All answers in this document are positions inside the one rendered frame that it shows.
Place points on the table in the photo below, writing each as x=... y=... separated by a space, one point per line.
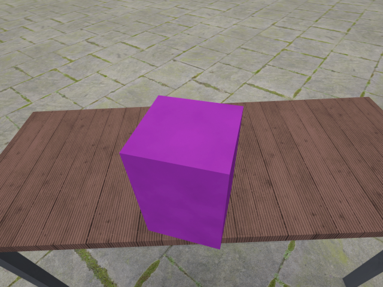
x=305 y=170

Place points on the carton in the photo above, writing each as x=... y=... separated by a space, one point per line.
x=180 y=161

